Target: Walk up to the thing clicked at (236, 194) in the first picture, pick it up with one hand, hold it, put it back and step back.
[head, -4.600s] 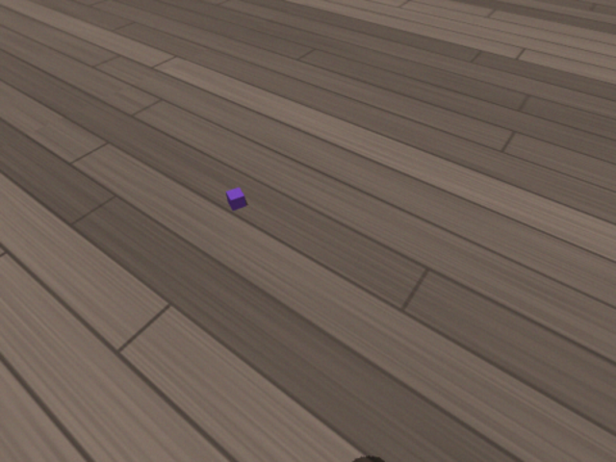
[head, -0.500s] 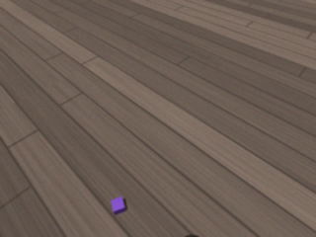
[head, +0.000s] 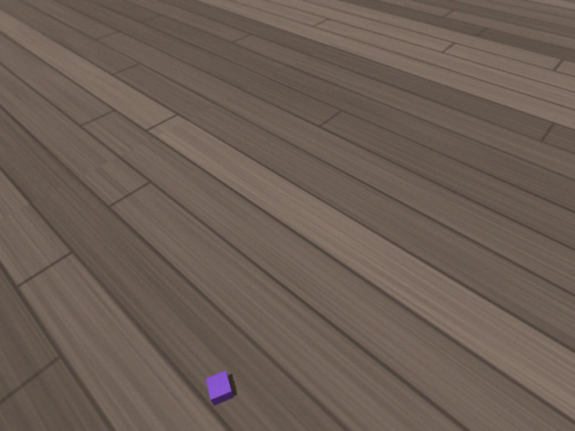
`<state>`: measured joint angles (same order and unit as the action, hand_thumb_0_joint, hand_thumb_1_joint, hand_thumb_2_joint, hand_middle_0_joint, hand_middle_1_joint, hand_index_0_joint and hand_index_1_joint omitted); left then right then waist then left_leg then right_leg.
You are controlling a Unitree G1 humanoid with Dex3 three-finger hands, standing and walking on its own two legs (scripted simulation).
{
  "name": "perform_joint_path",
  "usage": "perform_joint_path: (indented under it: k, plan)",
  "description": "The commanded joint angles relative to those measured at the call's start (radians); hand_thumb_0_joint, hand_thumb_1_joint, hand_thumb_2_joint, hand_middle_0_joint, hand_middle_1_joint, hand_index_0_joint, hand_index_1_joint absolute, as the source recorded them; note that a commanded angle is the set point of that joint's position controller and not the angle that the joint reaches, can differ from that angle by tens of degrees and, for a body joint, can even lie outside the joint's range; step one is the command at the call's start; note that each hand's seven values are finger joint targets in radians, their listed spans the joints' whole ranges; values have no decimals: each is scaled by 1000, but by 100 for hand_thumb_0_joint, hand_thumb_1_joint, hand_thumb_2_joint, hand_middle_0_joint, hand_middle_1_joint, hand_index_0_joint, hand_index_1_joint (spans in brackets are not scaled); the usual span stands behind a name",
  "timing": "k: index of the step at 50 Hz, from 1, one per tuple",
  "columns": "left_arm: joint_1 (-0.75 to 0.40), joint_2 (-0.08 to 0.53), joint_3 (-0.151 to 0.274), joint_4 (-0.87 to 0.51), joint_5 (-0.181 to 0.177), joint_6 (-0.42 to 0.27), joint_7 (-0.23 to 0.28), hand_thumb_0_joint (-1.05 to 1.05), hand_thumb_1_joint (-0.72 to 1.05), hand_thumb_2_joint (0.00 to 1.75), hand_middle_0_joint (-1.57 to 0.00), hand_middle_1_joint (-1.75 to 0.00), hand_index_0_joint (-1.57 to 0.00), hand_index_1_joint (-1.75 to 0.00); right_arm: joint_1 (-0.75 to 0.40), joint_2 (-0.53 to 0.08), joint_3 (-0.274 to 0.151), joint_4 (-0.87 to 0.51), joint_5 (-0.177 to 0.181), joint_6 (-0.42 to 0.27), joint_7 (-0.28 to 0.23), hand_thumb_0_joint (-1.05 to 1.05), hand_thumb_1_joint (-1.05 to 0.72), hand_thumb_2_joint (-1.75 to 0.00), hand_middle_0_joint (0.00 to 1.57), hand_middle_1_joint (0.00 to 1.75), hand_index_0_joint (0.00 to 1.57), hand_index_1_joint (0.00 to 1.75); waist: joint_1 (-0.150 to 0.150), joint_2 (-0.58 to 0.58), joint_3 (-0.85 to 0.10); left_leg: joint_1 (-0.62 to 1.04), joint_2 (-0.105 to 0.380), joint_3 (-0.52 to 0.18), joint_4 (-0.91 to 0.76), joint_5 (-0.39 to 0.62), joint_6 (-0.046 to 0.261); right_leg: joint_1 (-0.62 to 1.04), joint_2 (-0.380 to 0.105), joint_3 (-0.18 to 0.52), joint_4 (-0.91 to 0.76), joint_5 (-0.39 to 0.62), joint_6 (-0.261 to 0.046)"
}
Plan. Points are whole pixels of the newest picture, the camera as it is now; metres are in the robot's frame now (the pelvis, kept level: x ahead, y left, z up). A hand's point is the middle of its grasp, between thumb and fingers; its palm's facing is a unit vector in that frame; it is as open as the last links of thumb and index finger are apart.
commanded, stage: walk up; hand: left
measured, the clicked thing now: (220, 388) +0.40 +0.24 -0.75
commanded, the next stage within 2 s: stand in 0.60 s
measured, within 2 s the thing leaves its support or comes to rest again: neither
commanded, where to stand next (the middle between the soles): +0.04 +0.00 m, yaw -1 degrees
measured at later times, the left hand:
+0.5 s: hand out of the picture +0.09 +0.25 -0.15, palm faces -0.02 -0.94 -0.35, open 7.4 cm
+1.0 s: hand out of the picture +0.09 +0.24 -0.16, palm faces -0.02 -0.94 -0.34, open 7.4 cm
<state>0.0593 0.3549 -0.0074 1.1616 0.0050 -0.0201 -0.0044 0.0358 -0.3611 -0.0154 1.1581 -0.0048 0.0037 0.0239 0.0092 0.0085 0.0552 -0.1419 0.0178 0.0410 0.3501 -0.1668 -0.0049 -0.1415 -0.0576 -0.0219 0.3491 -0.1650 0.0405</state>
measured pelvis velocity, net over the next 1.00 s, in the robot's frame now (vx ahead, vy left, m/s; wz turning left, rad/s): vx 0.01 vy -0.01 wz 0.01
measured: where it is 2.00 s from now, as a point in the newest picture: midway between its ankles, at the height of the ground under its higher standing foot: outside the picture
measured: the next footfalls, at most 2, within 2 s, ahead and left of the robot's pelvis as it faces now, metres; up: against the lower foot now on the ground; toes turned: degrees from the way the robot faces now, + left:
none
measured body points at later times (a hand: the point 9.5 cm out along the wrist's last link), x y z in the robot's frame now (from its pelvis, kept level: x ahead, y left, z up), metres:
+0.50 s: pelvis +0.01 +0.00 +0.00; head +0.02 -0.01 +0.45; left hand +0.09 +0.30 -0.13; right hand +0.08 -0.31 -0.14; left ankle +0.02 +0.12 -0.75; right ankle +0.02 -0.14 -0.75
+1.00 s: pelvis +0.01 -0.01 +0.00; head +0.02 -0.01 +0.45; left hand +0.09 +0.29 -0.13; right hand +0.10 -0.31 -0.13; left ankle +0.02 +0.12 -0.75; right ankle +0.02 -0.15 -0.75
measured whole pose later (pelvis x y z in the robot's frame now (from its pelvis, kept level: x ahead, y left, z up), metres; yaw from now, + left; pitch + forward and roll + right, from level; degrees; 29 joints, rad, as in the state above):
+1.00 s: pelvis +0.01 -0.01 +0.00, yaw +0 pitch -2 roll +0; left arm 0.10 0.35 0.00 1.14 0.01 -0.01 -0.01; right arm 0.08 -0.35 -0.02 1.15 -0.01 -0.01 0.01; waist 0.00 0.00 0.05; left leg -0.11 0.03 0.03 0.31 -0.16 -0.03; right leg -0.11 -0.04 -0.04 0.32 -0.17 0.02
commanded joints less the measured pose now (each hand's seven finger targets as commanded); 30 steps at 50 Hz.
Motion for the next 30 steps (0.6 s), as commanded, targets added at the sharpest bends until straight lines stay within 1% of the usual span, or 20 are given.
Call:
perform_joint_path:
  k: [1, 3, 6, 8, 11, 12, 13, 14, 16, 17, 20, 23, 25, 28, 29, 30]
  plan:
    - [-39, 215, 45, -54, 1, -20, 12, 0, 90, 90, -20, -30, -20, -30, -42, -213, -36, -53, 3, -24, -16, 0, -90, -90, 20, 30, 20, 30, -4, -1, -109, 23, 118, -107, -82, 67, 26, 33, -81, 70, -57, 80, -47]
    - [-42, 217, 45, -57, 3, -18, 12, 0, 90, 90, -20, -30, -20, -30, -44, -212, -35, -55, 1, -24, -17, 0, -90, -90, 20, 30, 20, 30, -3, 4, -95, 10, 114, -105, -88, 52, 23, 32, -81, 69, -57, 87, -43]
    - [-40, 216, 48, -55, 4, -17, 12, 0, 90, 90, -20, -30, -20, -30, -35, -208, -34, -56, 2, -23, -16, 0, -90, -90, 20, 30, 20, 30, -3, -5, -95, 14, 115, -107, -84, 64, 25, 33, -78, 66, -63, 77, -41]
    - [-42, 215, 50, -55, 4, -17, 13, 0, 90, 90, -20, -30, -20, -30, -26, -205, -35, -53, 2, -23, -17, 0, -90, -90, 20, 30, 20, 30, -6, -14, -105, 25, 115, -103, -78, 78, 25, 34, -79, 68, -62, 83, -43]
    - [-47, 216, 50, -60, 4, -15, 13, 0, 90, 90, -20, -30, -20, -30, -21, -209, -35, -56, 0, -22, -18, 0, -90, -90, 20, 30, 20, 30, -9, -2, -89, 12, 110, -103, -82, 55, 24, 26, -80, 68, -66, 79, -42]
    - [-49, 215, 52, -60, 5, -15, 13, 0, 90, 90, -20, -30, -20, -30, -10, -209, -35, -52, 1, -23, -18, 0, -90, -90, 20, 30, 20, 30, -11, -1, -100, 14, 113, -106, -83, 63, 24, 38, -80, 68, -59, 79, -44]
    - [-41, 213, 51, -60, 3, -15, 12, 0, 90, 90, -20, -30, -20, -30, -17, -207, -33, -57, 2, -22, -17, 0, -90, -90, 20, 30, 20, 30, -6, 4, -94, 15, 111, -106, -81, 63, 24, 31, -79, 67, -60, 85, -41]
    - [-38, 215, 51, -59, 6, -15, 13, 0, 90, 90, -20, -30, -20, -30, -19, -208, -34, -59, 1, -22, -18, 0, -90, -90, 20, 30, 20, 30, -7, -5, -103, 25, 114, -105, -78, 69, 28, 31, -78, 66, -62, 87, -42]
    - [-49, 215, 53, -59, 4, -15, 13, 0, 90, 90, -20, -30, -20, -30, -6, -199, -33, -58, 2, -21, -17, 0, -90, -90, 20, 30, 20, 30, -11, -15, -93, 20, 109, -105, -73, 83, 21, 26, -78, 69, -61, 93, -41]
    - [-49, 215, 53, -65, 5, -15, 13, 0, 90, 90, -20, -30, -20, -30, -2, -206, -34, -57, 1, -21, -18, 0, -90, -90, 20, 30, 20, 30, -12, -11, -103, 27, 110, -101, -74, 76, 23, 30, -82, 72, -61, 97, -43]
    - [-38, 212, 51, -62, 3, -14, 13, 0, 90, 90, -20, -30, -20, -30, -4, -204, -35, -60, 2, -21, -19, 0, -90, -90, 20, 30, 20, 30, -9, -3, -102, 38, 113, -104, -72, 91, 23, 24, -79, 68, -57, 94, -44]
    - [-45, 211, 52, -67, 7, -14, 13, 0, 90, 90, -20, -30, -20, -30, 3, -207, -38, -60, 1, -18, -19, 0, -90, -90, 20, 30, 20, 30, -14, -14, -103, 34, 110, -101, -70, 80, 24, 27, -79, 69, -62, 93, -45]
    - [-34, 208, 52, -65, 6, -14, 14, 0, 90, 90, -20, -30, -20, -30, -8, -206, -38, -66, 0, -18, -19, 0, -90, -90, 20, 30, 20, 30, -11, -5, -93, 32, 112, -105, -73, 75, 26, 21, -76, 65, -67, 83, -44]
    - [-44, 214, 53, -72, 8, -14, 14, 0, 90, 90, -20, -30, -20, -30, -1, -204, -37, -66, 0, -17, -19, 0, -90, -90, 20, 30, 20, 30, -15, -14, -97, 36, 108, -99, -72, 68, 23, 17, -81, 72, -67, 92, -45]
    - [-45, 210, 54, -66, 7, -14, 14, 0, 90, 90, -20, -30, -20, -30, 0, -200, -38, -64, 0, -17, -18, 0, -90, -90, 20, 30, 20, 30, -17, -10, -83, 31, 109, -103, -76, 75, 19, 12, -77, 68, -63, 87, -45]
    - [-29, 206, 48, -69, 4, -10, 14, 0, 90, 90, -20, -30, -20, -30, -5, -193, -34, -69, -6, -24, -22, 0, -90, -90, 20, 30, 20, 30, -19, -38, -93, 43, 127, -109, -89, 102, 15, 8, -78, 63, -61, 75, -44]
